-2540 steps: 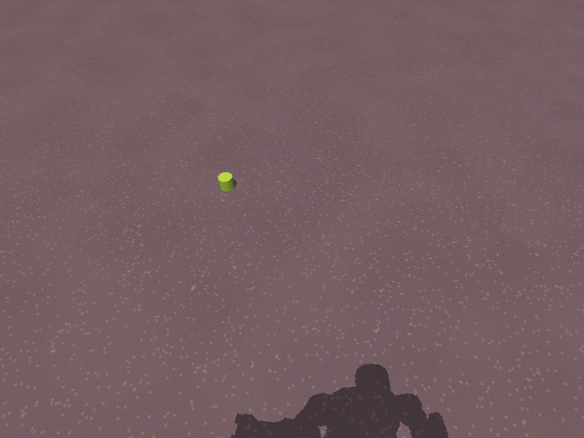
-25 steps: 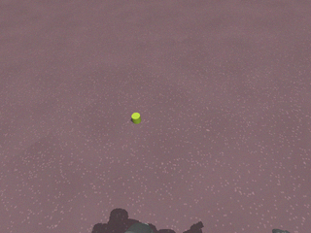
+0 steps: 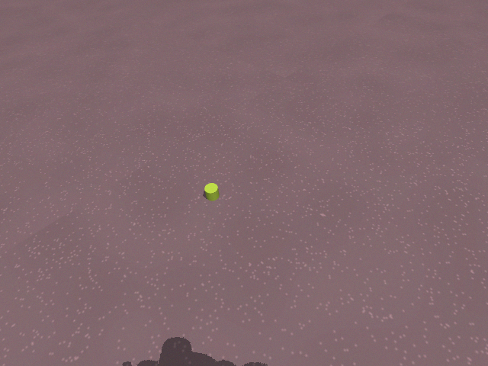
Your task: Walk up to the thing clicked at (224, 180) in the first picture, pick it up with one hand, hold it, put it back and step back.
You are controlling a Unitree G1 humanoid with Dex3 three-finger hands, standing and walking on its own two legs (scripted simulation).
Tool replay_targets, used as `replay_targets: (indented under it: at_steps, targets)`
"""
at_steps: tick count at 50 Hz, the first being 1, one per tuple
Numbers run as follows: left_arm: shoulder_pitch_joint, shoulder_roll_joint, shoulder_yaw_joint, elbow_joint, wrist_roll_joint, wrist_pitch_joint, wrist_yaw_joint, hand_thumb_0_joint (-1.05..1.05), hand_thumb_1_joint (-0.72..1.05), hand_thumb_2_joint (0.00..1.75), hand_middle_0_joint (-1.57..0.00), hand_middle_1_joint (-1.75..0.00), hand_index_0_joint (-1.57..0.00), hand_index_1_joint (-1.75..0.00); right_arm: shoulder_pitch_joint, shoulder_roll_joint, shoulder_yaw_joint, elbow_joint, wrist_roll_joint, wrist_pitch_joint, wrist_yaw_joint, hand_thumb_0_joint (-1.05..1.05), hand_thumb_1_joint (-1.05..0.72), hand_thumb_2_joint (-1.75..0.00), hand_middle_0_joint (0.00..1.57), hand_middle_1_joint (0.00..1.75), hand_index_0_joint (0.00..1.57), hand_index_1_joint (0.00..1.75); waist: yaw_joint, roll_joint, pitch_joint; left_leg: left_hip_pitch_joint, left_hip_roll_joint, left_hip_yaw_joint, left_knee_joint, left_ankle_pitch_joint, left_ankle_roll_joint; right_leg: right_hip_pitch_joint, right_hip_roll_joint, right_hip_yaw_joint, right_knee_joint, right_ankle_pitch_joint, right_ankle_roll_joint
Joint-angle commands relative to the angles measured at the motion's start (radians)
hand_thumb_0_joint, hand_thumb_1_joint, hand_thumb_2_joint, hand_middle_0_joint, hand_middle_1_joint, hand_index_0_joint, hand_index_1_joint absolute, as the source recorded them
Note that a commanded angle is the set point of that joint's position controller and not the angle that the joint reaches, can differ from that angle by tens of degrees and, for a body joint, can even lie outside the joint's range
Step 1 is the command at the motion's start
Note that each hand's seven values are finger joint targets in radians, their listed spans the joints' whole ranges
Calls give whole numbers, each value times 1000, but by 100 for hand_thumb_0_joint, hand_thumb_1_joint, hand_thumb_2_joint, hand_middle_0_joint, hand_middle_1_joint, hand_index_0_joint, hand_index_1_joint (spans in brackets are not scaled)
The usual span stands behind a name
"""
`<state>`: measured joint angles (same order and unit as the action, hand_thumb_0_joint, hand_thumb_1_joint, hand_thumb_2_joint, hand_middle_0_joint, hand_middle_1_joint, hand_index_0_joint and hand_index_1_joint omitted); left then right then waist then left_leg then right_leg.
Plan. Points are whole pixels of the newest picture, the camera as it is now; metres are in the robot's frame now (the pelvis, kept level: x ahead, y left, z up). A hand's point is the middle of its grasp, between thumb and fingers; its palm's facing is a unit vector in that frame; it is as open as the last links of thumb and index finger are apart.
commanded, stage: step back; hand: left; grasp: from above
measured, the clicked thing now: (211, 191) +1.06 +0.25 -0.73
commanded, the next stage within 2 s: stand in 0.44 s
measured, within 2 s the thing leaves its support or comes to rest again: neither
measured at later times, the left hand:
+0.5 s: hand out of the picture +0.12 +0.30 -0.15, palm faces +0.02 -0.93 -0.36, open 7.4 cm
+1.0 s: hand out of the picture +0.12 +0.28 -0.13, palm faces -0.01 -0.94 -0.35, open 7.4 cm
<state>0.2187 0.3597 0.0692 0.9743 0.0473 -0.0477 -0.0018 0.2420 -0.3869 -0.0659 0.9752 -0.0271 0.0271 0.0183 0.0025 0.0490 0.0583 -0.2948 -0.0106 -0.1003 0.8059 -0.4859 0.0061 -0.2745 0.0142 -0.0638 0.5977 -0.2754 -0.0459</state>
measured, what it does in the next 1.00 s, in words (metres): steps on the spot: left foot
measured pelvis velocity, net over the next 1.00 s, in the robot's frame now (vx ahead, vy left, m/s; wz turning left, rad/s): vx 0.04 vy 0.03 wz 0.02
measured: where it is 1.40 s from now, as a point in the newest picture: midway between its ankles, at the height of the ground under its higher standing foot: outside the picture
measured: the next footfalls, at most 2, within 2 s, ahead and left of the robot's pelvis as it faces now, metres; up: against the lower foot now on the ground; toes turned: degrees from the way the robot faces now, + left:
left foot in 0.26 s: +0.11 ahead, +0.16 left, +0.00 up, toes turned +2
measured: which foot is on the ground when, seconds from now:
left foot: up 0.00-0.24, down 0.26-1.00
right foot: down 0.00-1.00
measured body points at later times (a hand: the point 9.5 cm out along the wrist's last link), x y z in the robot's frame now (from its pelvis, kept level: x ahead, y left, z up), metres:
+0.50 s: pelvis +0.04 +0.03 +0.00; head +0.07 +0.04 +0.45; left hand +0.12 +0.34 -0.12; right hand +0.16 -0.26 -0.12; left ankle +0.07 +0.16 -0.73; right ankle +0.03 -0.10 -0.73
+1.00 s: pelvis +0.04 +0.03 +0.02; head +0.05 +0.02 +0.47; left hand +0.12 +0.33 -0.11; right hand +0.14 -0.27 -0.11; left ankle +0.07 +0.16 -0.73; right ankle +0.03 -0.10 -0.73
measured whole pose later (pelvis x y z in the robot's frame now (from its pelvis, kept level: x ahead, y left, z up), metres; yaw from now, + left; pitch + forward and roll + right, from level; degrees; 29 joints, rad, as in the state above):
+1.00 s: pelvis +0.04 +0.03 +0.02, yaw +1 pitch -3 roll +0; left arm 0.09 0.35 0.00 1.14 0.01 -0.02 -0.01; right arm 0.07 -0.35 -0.01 1.13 -0.01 -0.01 0.02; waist 0.00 0.01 0.07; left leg -0.14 0.03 0.00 0.34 -0.15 -0.03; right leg -0.08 -0.02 -0.04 0.33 -0.20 0.01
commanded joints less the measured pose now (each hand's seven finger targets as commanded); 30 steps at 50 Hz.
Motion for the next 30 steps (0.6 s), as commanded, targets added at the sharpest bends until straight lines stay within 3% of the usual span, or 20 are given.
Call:
replay_targets:
  at_steps: [1, 2, 5, 9, 10, 12, 13, 14, 15, 16, 17, 19, 20, 21, 22, 25, 30]
  targets:
    - [-52, 270, 62, -90, -16, -35, 25, 0, 90, 90, -20, -30, -20, -30, -9, -188, -37, -50, 10, -31, -17, 0, -90, -90, 20, 30, 20, 30, 11, -85, 64, -204, 33, -95, 135, 17, 1, 41, -324, 438, -364, -216, -138]
    - [-56, 259, 57, -83, -19, -37, 27, 0, 90, 90, -20, -30, -20, -30, 8, -174, -31, -35, 10, -30, -15, 0, -90, -90, 20, 30, 20, 30, 7, -112, 39, -176, 19, -84, 123, 53, 1, 50, -269, 341, -344, -119, -101]
    - [-51, 274, 60, -76, -17, -36, 25, 0, 90, 90, -20, -30, -20, -30, 14, -165, -24, -34, 3, -28, -11, 0, -90, -90, 20, 30, 20, 30, 16, -167, -3, -135, 32, -13, 41, 59, -16, 70, -268, 262, -284, 72, -121]
    - [-60, 257, 51, -76, -26, -23, 26, 0, 90, 90, -20, -30, -20, -30, -31, -133, -13, -33, 4, -42, -18, 0, -90, -90, 20, 30, 20, 30, 23, -231, -63, -36, 27, 103, -173, 109, -14, 126, -263, 164, -139, 533, -113]
    - [-59, 253, 46, -73, -32, -16, 27, 0, 90, 90, -20, -30, -20, -30, -31, -135, -16, -27, 3, -43, -22, 0, -90, -90, 20, 30, 20, 30, 22, -213, -75, 2, 13, 126, -212, 163, -11, 125, -245, 137, -86, 617, -93]
    - [-70, 250, 38, -76, -41, 0, 29, 0, 90, 90, -20, -30, -20, -30, -18, -139, -21, -9, 1, -47, -28, 0, -90, -90, 20, 30, 20, 30, 2, -188, -97, 91, 5, 132, -341, 396, 8, 96, -201, 107, 2, 582, -43]
    - [-64, 230, 31, -84, -42, 5, 29, 0, 90, 90, -20, -30, -20, -30, -26, -164, -28, -8, -1, -49, -31, 0, -90, -90, 20, 30, 20, 30, 4, -138, -130, 147, 53, 74, -331, 554, 31, 72, -171, 90, 51, 532, -16]
    - [-68, 203, 22, -95, -47, 8, 28, 0, 90, 90, -20, -30, -20, -30, -24, -212, -37, -14, -5, -52, -37, 0, -90, -90, 20, 30, 20, 30, 5, -39, -171, 178, 169, -54, -327, 682, 77, 32, -126, 76, 101, 392, 14]
    - [-64, 183, 14, -86, -58, 18, 27, 0, 90, 90, -20, -30, -20, -30, -87, -237, -34, -29, 0, -54, -38, 0, -90, -90, 20, 30, 20, 30, 23, 10, -183, 139, 252, -149, -354, 619, 148, 21, -51, 49, 113, 141, 35]
    - [-57, 196, 17, -54, -62, 26, 30, 0, 90, 90, -20, -30, -20, -30, -134, -255, -31, -32, 14, -50, -34, 0, -90, -90, 20, 30, 20, 30, 30, 59, -166, 50, 286, -159, -350, 549, 201, 93, -39, 48, 100, -39, 27]
    - [-68, 196, 11, -43, -54, 25, 30, 0, 90, 90, -20, -30, -20, -30, -171, -237, -28, -26, 10, -45, -32, 0, -90, -90, 20, 30, 20, 30, 34, 71, -134, -4, 270, -131, -369, 498, 179, 126, -44, 51, 39, -97, 20]
    - [-68, 215, 13, -22, -41, 14, 27, 0, 90, 90, -20, -30, -20, -30, -198, -199, -13, -20, 10, -37, -31, 0, -90, -90, 20, 30, 20, 30, 36, 54, -127, -5, 197, -47, -339, 466, 99, 155, -84, 84, -65, 66, 10]
    - [-47, 230, 16, -10, -41, 10, 27, 0, 90, 90, -20, -30, -20, -30, -208, -190, -8, -21, 13, -38, -32, 0, -90, -90, 20, 30, 20, 30, 40, 48, -120, -14, 163, -25, -305, 456, 69, 160, -108, 117, -82, 164, 4]
    - [-69, 248, 19, -8, -42, 7, 27, 0, 90, 90, -20, -30, -20, -30, -205, -177, -5, -14, 13, -37, -32, 0, -90, -90, 20, 30, 20, 30, 24, 18, -107, -10, 134, -1, -300, 425, 48, 144, -136, 158, -107, 194, -2]
    - [-92, 208, -7, 21, -38, 12, 19, 0, 90, 90, -20, -30, -20, -30, -144, -172, 8, 11, 20, -47, -25, 0, -90, -90, 20, 30, 20, 30, -5, 19, -95, 53, 137, -31, -389, 372, 38, 109, -131, 140, -125, 136, 7]
    - [-105, 187, -23, 37, -45, 12, 10, 0, 90, 90, -20, -30, -20, -30, -203, -198, 7, 29, 16, -61, -20, 0, -90, -90, 20, 30, 20, 30, 11, 25, -103, 104, 171, -55, -409, 437, 46, 134, -113, 117, -175, 156, 26]
    - [-142, 207, -28, 71, -42, 4, 8, 0, 90, 90, -20, -30, -20, -30, -215, -172, 18, 51, 21, -66, -17, 0, -90, -90, 20, 30, 20, 30, -1, -30, -104, 184, 152, -12, -427, 538, 24, 146, -134, 120, -236, 241, 31]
